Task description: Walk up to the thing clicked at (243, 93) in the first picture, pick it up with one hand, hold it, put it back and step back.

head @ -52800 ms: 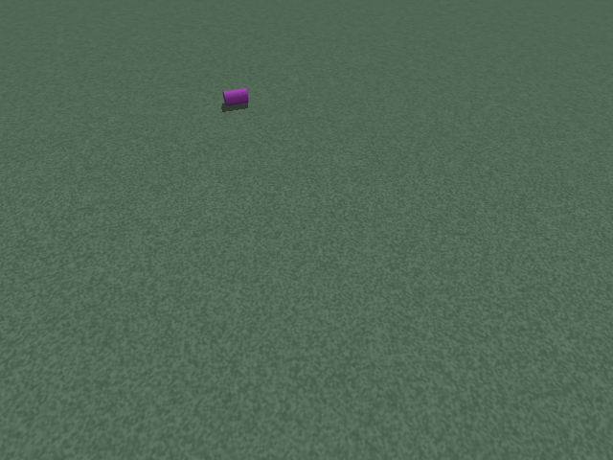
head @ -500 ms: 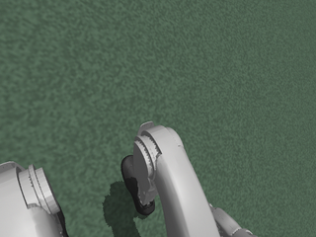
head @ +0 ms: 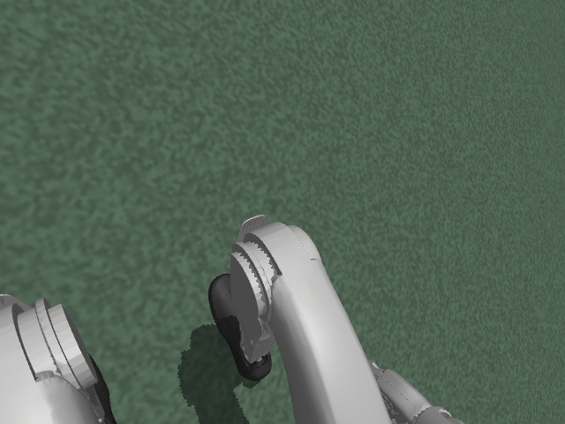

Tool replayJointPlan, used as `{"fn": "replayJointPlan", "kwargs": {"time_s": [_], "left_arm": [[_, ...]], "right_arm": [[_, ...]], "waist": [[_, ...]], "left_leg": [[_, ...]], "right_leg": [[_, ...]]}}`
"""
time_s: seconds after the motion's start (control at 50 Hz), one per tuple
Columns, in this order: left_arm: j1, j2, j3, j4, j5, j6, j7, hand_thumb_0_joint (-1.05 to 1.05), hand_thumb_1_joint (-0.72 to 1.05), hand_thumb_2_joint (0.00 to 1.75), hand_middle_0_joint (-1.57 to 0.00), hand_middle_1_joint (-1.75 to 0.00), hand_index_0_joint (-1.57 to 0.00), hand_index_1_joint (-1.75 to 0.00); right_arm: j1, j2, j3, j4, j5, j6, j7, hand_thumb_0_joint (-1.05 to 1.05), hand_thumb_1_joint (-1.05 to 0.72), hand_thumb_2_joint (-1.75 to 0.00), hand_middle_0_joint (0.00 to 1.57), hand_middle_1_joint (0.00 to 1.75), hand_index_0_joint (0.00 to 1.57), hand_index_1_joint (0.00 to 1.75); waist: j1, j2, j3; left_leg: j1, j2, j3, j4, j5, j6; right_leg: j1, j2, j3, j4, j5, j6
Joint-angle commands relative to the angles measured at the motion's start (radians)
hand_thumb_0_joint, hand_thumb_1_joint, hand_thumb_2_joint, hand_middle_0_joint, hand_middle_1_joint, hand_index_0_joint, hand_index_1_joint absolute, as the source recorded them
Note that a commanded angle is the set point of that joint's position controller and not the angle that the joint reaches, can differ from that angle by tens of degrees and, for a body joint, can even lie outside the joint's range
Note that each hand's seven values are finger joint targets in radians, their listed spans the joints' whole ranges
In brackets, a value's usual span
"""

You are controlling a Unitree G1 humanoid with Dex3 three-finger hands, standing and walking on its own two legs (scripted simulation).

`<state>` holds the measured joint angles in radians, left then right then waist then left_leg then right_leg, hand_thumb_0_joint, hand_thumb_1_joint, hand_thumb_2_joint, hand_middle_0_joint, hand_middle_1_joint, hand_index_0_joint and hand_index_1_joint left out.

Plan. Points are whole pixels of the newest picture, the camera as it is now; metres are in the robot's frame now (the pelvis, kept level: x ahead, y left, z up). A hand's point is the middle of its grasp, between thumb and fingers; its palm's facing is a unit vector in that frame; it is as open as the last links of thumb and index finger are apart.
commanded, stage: open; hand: left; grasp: from above
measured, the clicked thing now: out of the picture +0.45 +0.39 -0.26
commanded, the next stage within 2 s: withdraw in 0.70 s
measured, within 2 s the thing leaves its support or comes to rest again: neither
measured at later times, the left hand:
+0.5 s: hand out of the picture +0.44 +0.39 -0.24, palm faces -0.37 -0.25 -0.89, open 14.4 cm
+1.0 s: hand out of the picture +0.46 +0.40 -0.22, palm faces -0.34 -0.23 -0.91, open 14.2 cm
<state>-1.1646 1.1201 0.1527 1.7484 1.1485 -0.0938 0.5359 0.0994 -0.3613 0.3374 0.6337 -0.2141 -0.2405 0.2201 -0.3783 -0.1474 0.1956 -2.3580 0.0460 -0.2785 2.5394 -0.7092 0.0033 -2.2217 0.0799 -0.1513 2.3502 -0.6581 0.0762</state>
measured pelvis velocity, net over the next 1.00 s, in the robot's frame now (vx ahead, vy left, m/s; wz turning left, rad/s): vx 0.00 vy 0.00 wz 0.00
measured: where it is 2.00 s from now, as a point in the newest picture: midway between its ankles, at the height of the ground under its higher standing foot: (178, 383)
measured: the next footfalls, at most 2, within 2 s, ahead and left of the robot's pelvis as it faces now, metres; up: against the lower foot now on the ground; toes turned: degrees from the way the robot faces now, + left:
none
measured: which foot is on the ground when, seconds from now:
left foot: down 0.00-1.00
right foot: down 0.00-1.00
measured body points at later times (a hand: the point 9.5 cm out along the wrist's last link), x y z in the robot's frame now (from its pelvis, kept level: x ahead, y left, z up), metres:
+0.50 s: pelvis +0.00 +0.00 +0.01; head +0.29 +0.14 +0.32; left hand +0.46 +0.39 -0.19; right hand +0.07 -0.25 -0.05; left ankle +0.06 +0.13 -0.27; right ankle +0.12 -0.13 -0.27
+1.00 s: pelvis +0.00 +0.00 +0.01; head +0.29 +0.14 +0.32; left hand +0.47 +0.40 -0.17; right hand +0.07 -0.25 -0.05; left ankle +0.06 +0.13 -0.27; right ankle +0.12 -0.13 -0.27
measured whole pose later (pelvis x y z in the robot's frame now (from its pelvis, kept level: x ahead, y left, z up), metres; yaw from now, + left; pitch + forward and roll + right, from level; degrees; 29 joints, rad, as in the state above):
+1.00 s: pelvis +0.00 +0.00 +0.01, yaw +0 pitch +29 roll -15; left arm -1.11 1.11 0.17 1.59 1.16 -0.11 0.46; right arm 0.11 -0.36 0.33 0.62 -0.21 -0.20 0.22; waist -0.36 -0.14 0.18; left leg -2.36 0.04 -0.28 2.52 -0.71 0.00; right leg -2.22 0.07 -0.16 2.33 -0.67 0.07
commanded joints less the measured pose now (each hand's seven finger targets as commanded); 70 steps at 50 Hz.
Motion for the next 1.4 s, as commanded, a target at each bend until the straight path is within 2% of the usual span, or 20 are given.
{"fn": "replayJointPlan", "kwargs": {"time_s": [0.0, 0.06, 0.08, 0.16, 0.22, 0.48, 0.54, 0.6, 0.7, 0.74, 0.8, 0.84, 0.92, 0.94, 1.04, 1.08, 1.12, 1.2, 1.28, 1.38], "left_arm": [[-0.200, 0.230, -0.016, -0.105, -0.012, -0.001, 0.027, 0.00, -0.60, 1.05, -0.08, -0.97, -0.06, -0.99], [-0.217, 0.235, -0.017, -0.127, -0.010, -0.001, 0.020, 0.00, -0.61, 1.07, -0.08, -0.97, -0.04, -1.00], [-0.236, 0.251, -0.007, -0.157, -0.013, -0.007, 0.026, 0.00, -0.61, 1.07, -0.08, -0.97, -0.05, -1.01], [-0.223, 0.243, -0.007, -0.132, -0.006, -0.007, 0.026, 0.00, -0.61, 1.06, -0.07, -0.96, -0.04, -0.99], [-0.227, 0.256, -0.004, -0.128, -0.009, -0.010, 0.028, 0.00, -0.61, 1.06, -0.07, -0.97, -0.04, -1.00], [-0.223, 0.264, 0.002, -0.162, -0.011, -0.011, 0.030, 0.00, -0.60, 1.06, -0.07, -0.95, -0.04, -0.99], [-0.206, 0.246, -0.014, -0.142, -0.011, -0.008, 0.028, 0.00, -0.61, 1.07, -0.07, -0.94, -0.03, -0.98], [-0.206, 0.253, -0.003, -0.161, -0.014, -0.006, 0.029, 0.00, -0.61, 1.06, -0.07, -0.95, -0.03, -0.98], [-0.214, 0.237, -0.007, -0.132, -0.010, -0.002, 0.020, 0.00, -0.60, 1.05, -0.07, -0.96, -0.04, -0.99], [-0.219, 0.273, 0.008, -0.148, -0.012, -0.007, 0.023, 0.00, -0.60, 1.06, -0.07, -0.96, -0.04, -0.99], [-0.215, 0.248, -0.014, -0.162, -0.005, -0.008, 0.015, 0.00, -0.55, 1.01, -0.06, -1.01, -0.06, -1.01], [-0.223, 0.287, 0.010, -0.181, -0.008, -0.011, 0.013, 0.00, -0.54, 1.00, -0.06, -1.00, -0.06, -1.00], [-0.235, 0.321, 0.032, -0.350, 0.003, -0.013, -0.023, 0.00, -0.55, 1.01, -0.06, -0.99, -0.06, -1.00], [-0.188, 0.306, 0.028, -0.344, 0.008, -0.010, -0.040, 0.00, -0.56, 1.01, -0.06, -0.99, -0.06, -1.00], [-0.061, 0.273, 0.042, -0.526, 0.029, -0.013, -0.192, 0.00, -0.56, 1.01, -0.06, -0.99, -0.05, -1.00], [-0.014, 0.210, 0.031, -0.630, 0.019, -0.020, -0.264, 0.00, -0.55, 1.01, -0.07, -0.99, -0.06, -1.00], [0.018, 0.113, -0.006, -0.686, -0.001, -0.024, -0.334, 0.00, -0.53, 1.01, -0.07, -0.98, -0.06, -0.99], [0.003, 0.050, -0.034, -0.804, -0.030, -0.041, -0.426, 0.00, -0.50, 0.99, -0.07, -0.98, -0.07, -0.98], [-0.065, -0.025, -0.079, -0.803, -0.058, -0.069, -0.446, 0.00, -0.50, 1.00, -0.07, -0.98, -0.07, -0.98], [-0.143, -0.015, -0.095, -0.690, -0.017, -0.098, -0.396, 0.00, -0.49, 1.00, -0.07, -0.98, -0.07, -0.99]], "right_arm": [[0.193, -0.328, -0.093, 0.024, 0.002, 0.004, -0.010, 0.00, -0.88, -0.90, 0.20, 0.30, 0.20, 0.30], [0.197, -0.326, -0.092, 0.013, 0.008, 0.009, -0.009, 0.00, -0.88, -0.90, 0.20, 0.30, 0.20, 0.30], [0.191, -0.328, -0.093, 0.018, 0.006, 0.009, -0.010, 0.00, -0.88, -0.90, 0.20, 0.30, 0.20, 0.30], [0.204, -0.334, -0.089, 0.020, 0.004, 0.009, -0.007, 0.00, -0.88, -0.89, 0.20, 0.30, 0.20, 0.30], [0.202, -0.335, -0.089, 0.015, 0.003, 0.010, -0.010, 0.00, -0.88, -0.89, 0.20, 0.30, 0.20, 0.30], [0.187, -0.332, -0.092, 0.011, 0.000, 0.016, -0.016, 0.00, -0.87, -0.89, 0.20, 0.30, 0.20, 0.30], [0.192, -0.331, -0.088, 0.013, -0.001, 0.017, -0.014, 0.00, -0.88, -0.89, 0.20, 0.30, 0.20, 0.30], [0.193, -0.329, -0.092, 0.014, 0.001, 0.015, -0.013, 0.00, -0.88, -0.89, 0.20, 0.30, 0.20, 0.30], [0.207, -0.335, -0.096, 0.013, 0.001, 0.019, -0.011, 0.00, -0.87, -0.89, 0.20, 0.30, 0.20, 0.30], [0.202, -0.340, -0.093, 0.011, 0.003, 0.020, -0.013, 0.00, -0.88, -0.89, 0.20, 0.30, 0.20, 0.30], [0.186, -0.332, -0.095, 0.003, 0.006, 0.015, -0.014, 0.00, -0.90, -0.90, 0.20, 0.30, 0.20, 0.30], [0.203, -0.339, -0.099, 0.017, 0.007, 0.021, -0.016, 0.00, -0.90, -0.90, 0.20, 0.30, 0.20, 0.30], [0.182, -0.322, -0.113, 0.001, 0.013, 0.034, -0.016, 0.00, -0.90, -0.90, 0.20, 0.30, 0.20, 0.30], [0.179, -0.318, -0.120, 0.001, 0.014, 0.043, -0.015, 0.00, -0.90, -0.90, 0.20, 0.30, 0.20, 0.30], [0.194, -0.302, -0.192, -0.012, 0.039, 0.114, -0.016, 0.00, -0.90, -0.90, 0.20, 0.30, 0.20, 0.30], [0.200, -0.291, -0.223, -0.034, 0.055, 0.148, -0.015, 0.00, -0.90, -0.90, 0.20, 0.30, 0.20, 0.30], [0.220, -0.278, -0.252, -0.040, 0.071, 0.182, -0.021, 0.00, -0.90, -0.90, 0.20, 0.30, 0.20, 0.30], [0.258, -0.253, -0.296, -0.054, 0.099, 0.238, -0.049, 0.00, -0.89, -0.90, 0.20, 0.30, 0.20, 0.30], [0.255, -0.231, -0.303, -0.043, 0.117, 0.266, -0.085, 0.00, -0.89, -0.90, 0.20, 0.30, 0.20, 0.30], [0.236, -0.198, -0.281, -0.020, 0.117, 0.277, -0.114, 0.00, -0.88, -0.90, 0.20, 0.30, 0.20, 0.30]], "waist": [[-0.036, 0.561, -0.665], [-0.044, 0.571, -0.658], [-0.031, 0.590, -0.670], [-0.054, 0.582, -0.653], [-0.049, 0.559, -0.638], [-0.037, 0.593, -0.671], [-0.049, 0.562, -0.671], [-0.032, 0.586, -0.682], [-0.060, 0.567, -0.637], [-0.047, 0.558, -0.641], [-0.039, 0.584, -0.660], [-0.037, 0.583, -0.690], [0.014, 0.683, -0.802], [0.020, 0.702, -0.809], [0.090, 0.725, -0.865], [0.114, 0.699, -0.892], [0.108, 0.619, -0.865], [0.105, 0.503, -0.878], [0.087, 0.410, -0.791], [0.089, 0.431, -0.789]], "left_leg": [[0.538, 0.035, 0.097, -0.284, 0.251, -0.005], [0.539, 0.035, 0.098, -0.281, 0.257, -0.005], [0.548, 0.037, 0.096, -0.284, 0.261, -0.008], [0.539, 0.036, 0.099, -0.275, 0.273, -0.006], [0.514, 0.036, 0.104, -0.277, 0.224, -0.001], [0.548, 0.038, 0.098, -0.284, 0.257, -0.008], [0.536, 0.038, 0.105, -0.271, 0.269, -0.002], [0.566, 0.039, 0.101, -0.280, 0.288, -0.008], [0.531, 0.036, 0.100, -0.285, 0.239, -0.005], [0.514, 0.036, 0.100, -0.285, 0.217, -0.001], [0.565, 0.038, 0.096, -0.288, 0.250, -0.009], [0.561, 0.037, 0.097, -0.287, 0.250, -0.007], [0.631, 0.033, 0.112, -0.290, 0.344, -0.016], [0.644, 0.031, 0.113, -0.297, 0.363, -0.019], [0.661, 0.018, 0.136, -0.321, 0.377, -0.016], [0.652, 0.009, 0.151, -0.327, 0.391, -0.011], [0.605, 0.000, 0.158, -0.336, 0.352, -0.004], [0.580, -0.008, 0.162, -0.383, 0.268, 0.008], [0.536, -0.019, 0.152, -0.402, 0.166, 0.018], [0.552, -0.020, 0.162, -0.435, 0.146, 0.020]], "right_leg": [[0.349, 0.029, -0.138, -0.179, 0.263, -0.093], [0.346, 0.029, -0.134, -0.178, 0.264, -0.096], [0.337, 0.028, -0.137, -0.173, 0.267, -0.095], [0.348, 0.028, -0.138, -0.179, 0.279, -0.092], [0.347, 0.030, -0.135, -0.195, 0.243, -0.092], [0.354, 0.028, -0.140, -0.188, 0.268, -0.094], [0.379, 0.033, -0.133, -0.199, 0.281, -0.090], [0.365, 0.029, -0.135, -0.189, 0.286, -0.093], [0.349, 0.027, -0.136, -0.198, 0.253, -0.093], [0.350, 0.025, -0.133, -0.200, 0.237, -0.092], [0.330, 0.027, -0.137, -0.184, 0.254, -0.096], [0.355, 0.025, -0.135, -0.191, 0.257, -0.094], [0.378, 0.020, -0.126, -0.177, 0.317, -0.099], [0.375, 0.017, -0.126, -0.173, 0.324, -0.101], [0.348, 0.007, -0.096, -0.193, 0.296, -0.111], [0.360, 0.003, -0.082, -0.214, 0.303, -0.115], [0.355, -0.001, -0.075, -0.238, 0.284, -0.119], [0.386, -0.008, -0.053, -0.291, 0.228, -0.114], [0.302, -0.013, -0.045, -0.327, 0.142, -0.120], [0.284, -0.020, -0.030, -0.319, 0.145, -0.110]]}}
